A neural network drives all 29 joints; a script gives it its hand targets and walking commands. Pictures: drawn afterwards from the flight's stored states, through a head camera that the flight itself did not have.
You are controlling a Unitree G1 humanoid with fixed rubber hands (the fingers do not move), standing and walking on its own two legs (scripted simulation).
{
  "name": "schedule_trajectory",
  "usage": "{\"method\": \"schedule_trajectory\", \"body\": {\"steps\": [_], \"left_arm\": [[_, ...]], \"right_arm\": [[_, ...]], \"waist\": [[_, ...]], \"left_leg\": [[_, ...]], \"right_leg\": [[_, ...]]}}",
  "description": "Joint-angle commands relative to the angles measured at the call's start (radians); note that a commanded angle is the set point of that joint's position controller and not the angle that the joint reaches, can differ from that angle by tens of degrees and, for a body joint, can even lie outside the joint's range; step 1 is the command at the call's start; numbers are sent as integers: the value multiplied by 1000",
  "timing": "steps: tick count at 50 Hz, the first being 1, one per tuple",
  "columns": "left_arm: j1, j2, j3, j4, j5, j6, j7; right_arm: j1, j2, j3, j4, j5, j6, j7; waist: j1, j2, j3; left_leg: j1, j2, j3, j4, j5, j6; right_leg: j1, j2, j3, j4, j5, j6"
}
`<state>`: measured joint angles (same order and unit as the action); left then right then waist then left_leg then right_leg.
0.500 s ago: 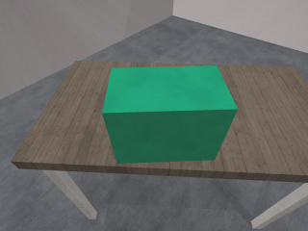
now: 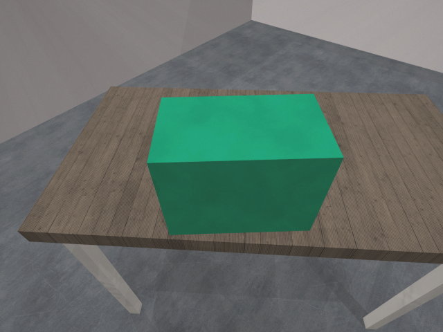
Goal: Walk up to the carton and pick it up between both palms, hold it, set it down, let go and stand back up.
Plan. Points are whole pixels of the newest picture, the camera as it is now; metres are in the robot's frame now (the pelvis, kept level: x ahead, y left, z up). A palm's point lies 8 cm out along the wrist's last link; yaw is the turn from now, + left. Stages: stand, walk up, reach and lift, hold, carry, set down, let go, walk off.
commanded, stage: stand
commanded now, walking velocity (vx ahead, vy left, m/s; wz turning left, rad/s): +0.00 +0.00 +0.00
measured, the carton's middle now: (239, 167) +0.41 +0.00 +0.08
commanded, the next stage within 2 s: none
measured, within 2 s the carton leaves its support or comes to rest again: neither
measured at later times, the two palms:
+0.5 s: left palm out of the picture +0.03 +0.25 -0.12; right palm out of the picture +0.05 -0.25 -0.12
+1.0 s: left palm out of the picture +0.02 +0.24 -0.13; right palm out of the picture +0.04 -0.25 -0.13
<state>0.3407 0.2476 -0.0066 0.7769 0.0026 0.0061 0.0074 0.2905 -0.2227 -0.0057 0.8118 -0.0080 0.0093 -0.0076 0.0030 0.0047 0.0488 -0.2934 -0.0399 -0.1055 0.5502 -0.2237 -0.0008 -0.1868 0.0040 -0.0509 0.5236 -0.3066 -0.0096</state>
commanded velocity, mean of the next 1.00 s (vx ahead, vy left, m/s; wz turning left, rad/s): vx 0.00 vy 0.00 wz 0.00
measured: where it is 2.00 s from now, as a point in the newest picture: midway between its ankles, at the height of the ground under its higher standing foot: outside the picture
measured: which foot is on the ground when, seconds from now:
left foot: down 0.00-1.00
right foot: down 0.00-1.00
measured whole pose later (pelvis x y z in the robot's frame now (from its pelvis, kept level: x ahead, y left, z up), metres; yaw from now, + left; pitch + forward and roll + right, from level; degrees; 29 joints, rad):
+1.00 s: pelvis +0.01 -0.01 +0.00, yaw +1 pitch -2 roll -1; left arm 0.34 0.22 0.00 0.90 0.00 0.00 0.02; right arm 0.28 -0.21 0.00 0.95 -0.01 0.01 -0.03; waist 0.00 0.01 0.05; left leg -0.27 -0.04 -0.13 0.50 -0.21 -0.01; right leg -0.15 0.01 -0.06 0.47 -0.29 -0.02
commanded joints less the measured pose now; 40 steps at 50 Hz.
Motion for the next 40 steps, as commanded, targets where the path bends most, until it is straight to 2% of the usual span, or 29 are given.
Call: {"method": "schedule_trajectory", "body": {"steps": [1,6,8,9,14,20,25,29,31,40], "left_arm": [[33,158,44,-78,0,-28,8],[42,161,43,-61,-2,-30,11],[43,161,42,-55,-2,-29,11],[40,160,42,-50,-3,-28,12],[43,157,41,-37,-1,-22,13],[54,152,42,-7,1,-21,14],[52,158,41,0,0,-25,15],[61,143,37,12,-2,-23,16],[52,145,39,19,-2,-23,16],[62,135,42,46,0,-18,19]], "right_arm": [[6,-163,-45,-73,-1,-31,-11],[17,-158,-40,-55,0,-32,-13],[15,-160,-38,-48,-2,-31,-14],[16,-156,-38,-44,-1,-30,-15],[24,-164,-38,-28,1,-27,-18],[21,-160,-37,-3,3,-26,-20],[26,-153,-37,6,1,-28,-22],[14,-159,-36,18,0,-27,-24],[20,-147,-32,23,1,-26,-25],[18,-159,-35,55,1,-23,-29]], "waist": [[4,19,-14],[-4,20,-27],[6,6,-31],[0,-5,-23],[0,21,-19],[4,18,17],[-5,16,-8],[5,28,-12],[2,6,-10],[2,15,32]], "left_leg": [[6,94,-112,-126,42,33],[22,92,-104,-109,125,33],[23,89,-101,-98,132,33],[34,89,-100,-98,121,29],[14,91,-106,-117,97,28],[-15,91,-119,-146,35,29],[24,87,-107,-131,89,27],[14,91,-112,-135,87,28],[14,88,-106,-128,93,24],[-23,93,-127,-171,9,25]], "right_leg": [[-36,-96,122,-123,34,-27],[-11,-105,125,-123,80,-29],[-13,-106,122,-129,80,-30],[-26,-105,126,-133,67,-32],[-10,-100,115,-126,61,-28],[-13,-97,113,-137,26,-26],[-17,-103,116,-145,49,-25],[-3,-102,114,-146,56,-22],[-1,-105,116,-148,57,-26],[-3,-93,104,-154,23,-20]]}}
